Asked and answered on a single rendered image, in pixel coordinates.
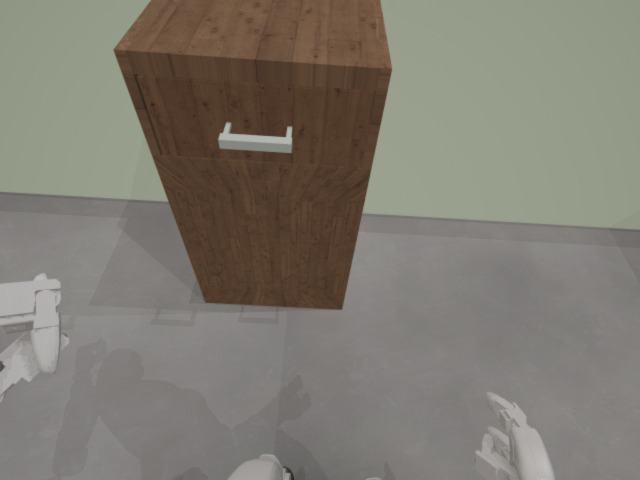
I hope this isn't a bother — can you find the drawer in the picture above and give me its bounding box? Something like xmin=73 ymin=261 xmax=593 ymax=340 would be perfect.
xmin=137 ymin=75 xmax=374 ymax=167

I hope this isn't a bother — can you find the handle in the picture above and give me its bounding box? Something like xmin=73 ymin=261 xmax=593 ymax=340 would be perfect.
xmin=218 ymin=122 xmax=292 ymax=153

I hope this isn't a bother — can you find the right robot hand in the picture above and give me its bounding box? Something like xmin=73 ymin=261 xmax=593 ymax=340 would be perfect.
xmin=475 ymin=392 xmax=555 ymax=480

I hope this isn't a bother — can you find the robot left shin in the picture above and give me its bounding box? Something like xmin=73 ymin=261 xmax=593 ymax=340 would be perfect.
xmin=259 ymin=454 xmax=283 ymax=467

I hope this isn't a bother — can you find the left robot hand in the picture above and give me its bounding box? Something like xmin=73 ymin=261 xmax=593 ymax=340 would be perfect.
xmin=0 ymin=273 xmax=69 ymax=403

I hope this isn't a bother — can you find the cabinet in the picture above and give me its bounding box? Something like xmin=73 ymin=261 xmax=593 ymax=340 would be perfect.
xmin=113 ymin=0 xmax=392 ymax=310

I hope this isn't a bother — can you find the robot left thigh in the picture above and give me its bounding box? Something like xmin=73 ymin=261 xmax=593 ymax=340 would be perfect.
xmin=227 ymin=459 xmax=291 ymax=480

